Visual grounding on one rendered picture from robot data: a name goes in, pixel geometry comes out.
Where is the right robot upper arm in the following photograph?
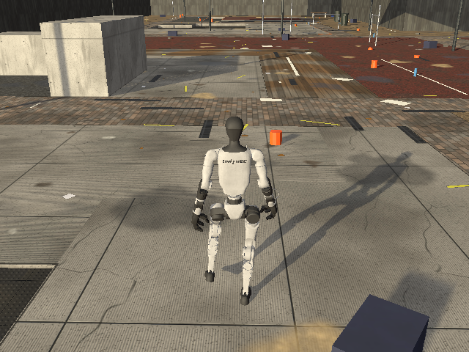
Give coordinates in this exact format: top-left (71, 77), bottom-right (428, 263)
top-left (250, 148), bottom-right (269, 188)

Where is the robot left hand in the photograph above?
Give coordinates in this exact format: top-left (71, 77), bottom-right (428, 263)
top-left (191, 213), bottom-right (209, 232)

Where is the robot right thigh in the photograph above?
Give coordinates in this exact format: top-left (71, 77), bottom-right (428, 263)
top-left (242, 205), bottom-right (260, 261)

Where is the robot right hand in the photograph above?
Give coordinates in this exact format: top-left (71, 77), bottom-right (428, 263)
top-left (260, 204), bottom-right (277, 220)

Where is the left robot upper arm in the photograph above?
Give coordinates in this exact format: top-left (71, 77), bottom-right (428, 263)
top-left (201, 148), bottom-right (219, 190)

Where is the left robot foot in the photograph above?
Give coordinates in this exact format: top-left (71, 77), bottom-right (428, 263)
top-left (204, 270), bottom-right (215, 282)

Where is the robot right forearm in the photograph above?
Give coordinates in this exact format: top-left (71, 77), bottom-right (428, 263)
top-left (262, 177), bottom-right (276, 207)

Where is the robot left forearm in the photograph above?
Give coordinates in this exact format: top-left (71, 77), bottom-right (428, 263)
top-left (193, 179), bottom-right (208, 215)

